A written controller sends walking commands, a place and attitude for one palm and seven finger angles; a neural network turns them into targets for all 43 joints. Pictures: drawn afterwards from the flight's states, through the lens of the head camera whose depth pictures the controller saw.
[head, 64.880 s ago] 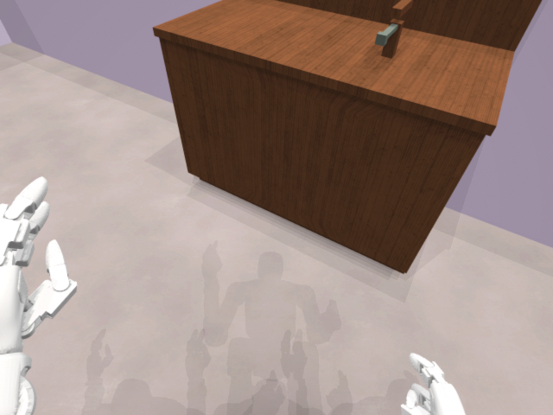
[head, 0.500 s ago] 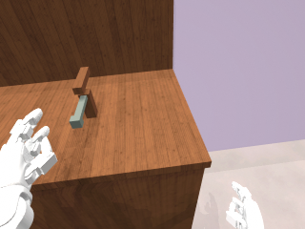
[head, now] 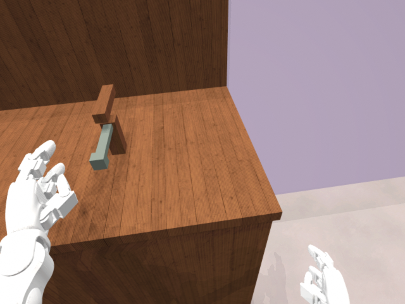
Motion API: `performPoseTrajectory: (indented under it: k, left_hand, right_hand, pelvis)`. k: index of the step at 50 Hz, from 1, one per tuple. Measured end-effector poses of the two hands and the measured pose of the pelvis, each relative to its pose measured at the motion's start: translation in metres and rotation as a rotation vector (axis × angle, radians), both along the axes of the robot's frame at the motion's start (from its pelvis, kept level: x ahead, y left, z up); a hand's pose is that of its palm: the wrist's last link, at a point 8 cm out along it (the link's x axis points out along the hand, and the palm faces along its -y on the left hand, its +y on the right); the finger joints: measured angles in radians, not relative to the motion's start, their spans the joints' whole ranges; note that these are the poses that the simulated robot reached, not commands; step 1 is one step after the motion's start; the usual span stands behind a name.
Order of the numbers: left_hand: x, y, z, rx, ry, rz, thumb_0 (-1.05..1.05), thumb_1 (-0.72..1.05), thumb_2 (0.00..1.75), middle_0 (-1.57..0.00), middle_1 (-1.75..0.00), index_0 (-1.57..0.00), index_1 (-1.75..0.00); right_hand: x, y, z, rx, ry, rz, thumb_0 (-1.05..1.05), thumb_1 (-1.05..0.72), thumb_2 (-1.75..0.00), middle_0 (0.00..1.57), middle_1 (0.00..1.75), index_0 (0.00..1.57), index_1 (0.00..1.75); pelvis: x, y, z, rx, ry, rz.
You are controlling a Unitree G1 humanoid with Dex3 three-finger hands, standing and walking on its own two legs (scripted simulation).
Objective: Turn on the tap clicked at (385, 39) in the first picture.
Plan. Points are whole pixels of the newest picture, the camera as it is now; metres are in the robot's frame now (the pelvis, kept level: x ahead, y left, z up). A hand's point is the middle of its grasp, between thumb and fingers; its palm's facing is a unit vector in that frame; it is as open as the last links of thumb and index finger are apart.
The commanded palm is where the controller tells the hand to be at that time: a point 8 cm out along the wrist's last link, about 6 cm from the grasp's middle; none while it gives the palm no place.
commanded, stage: reach beside the lever's end, fingers flat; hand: left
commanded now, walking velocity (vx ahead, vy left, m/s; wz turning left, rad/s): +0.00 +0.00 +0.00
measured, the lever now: (99, 160) +0.34 +0.27 +0.13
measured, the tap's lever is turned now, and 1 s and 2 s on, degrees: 0 0 0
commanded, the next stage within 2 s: push the lever round in 1.68 s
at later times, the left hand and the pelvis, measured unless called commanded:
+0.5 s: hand (73, 187) +0.25 +0.26 +0.16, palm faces +0.48 -0.87 -0.11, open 7.6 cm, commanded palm +0.21 +0.31 +0.16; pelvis +0.00 +0.00 +0.00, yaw +0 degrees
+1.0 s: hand (75, 176) +0.28 +0.29 +0.14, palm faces +0.49 -0.86 -0.11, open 7.8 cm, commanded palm +0.25 +0.33 +0.14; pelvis +0.00 +0.00 +0.00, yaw -1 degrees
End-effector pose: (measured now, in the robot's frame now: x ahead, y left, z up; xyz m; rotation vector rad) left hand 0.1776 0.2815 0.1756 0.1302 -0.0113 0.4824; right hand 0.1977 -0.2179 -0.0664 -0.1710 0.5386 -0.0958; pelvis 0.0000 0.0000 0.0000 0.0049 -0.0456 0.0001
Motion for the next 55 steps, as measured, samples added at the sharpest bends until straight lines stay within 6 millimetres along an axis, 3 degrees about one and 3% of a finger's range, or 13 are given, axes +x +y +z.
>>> performPoseTrajectory:
  k: [16,27,44,55]
  left_hand:
    - [0.026,0.006,-0.007,-0.014,0.013,-0.009,0.01,0.89,0.89,-0.19,-0.26,-0.19,-0.25]
    - [0.028,0.020,-0.015,-0.021,0.016,0.026,0.01,0.89,0.89,-0.18,-0.23,-0.18,-0.23]
    - [0.062,0.029,-0.021,-0.034,0.030,0.019,0.01,0.89,0.89,-0.17,-0.19,-0.17,-0.18]
    - [0.065,0.053,-0.031,-0.041,0.037,0.060,0.01,0.89,0.89,-0.16,-0.16,-0.16,-0.16]
  right_hand:
    - [0.000,0.005,-0.001,-0.002,0.030,-0.014,0.02,-0.90,-0.90,0.20,0.30,0.20,0.30]
    - [-0.007,-0.002,-0.002,-0.023,0.056,-0.030,0.02,-0.90,-0.90,0.20,0.30,0.20,0.30]
    - [-0.025,-0.013,-0.009,-0.022,0.100,-0.078,0.02,-0.90,-0.90,0.20,0.30,0.20,0.30]
    - [-0.038,-0.023,-0.014,-0.052,0.146,-0.107,0.02,-0.90,-0.90,0.20,0.30,0.20,0.30]
  pelvis:
    - [0.004,0.005,0.002,0.002,0.011,-0.008]
    - [0.001,0.005,0.003,-0.001,0.008,-0.005]
    - [-0.002,0.004,0.004,0.001,0.027,-0.018]
    - [-0.004,0.005,0.003,-0.004,0.037,-0.017]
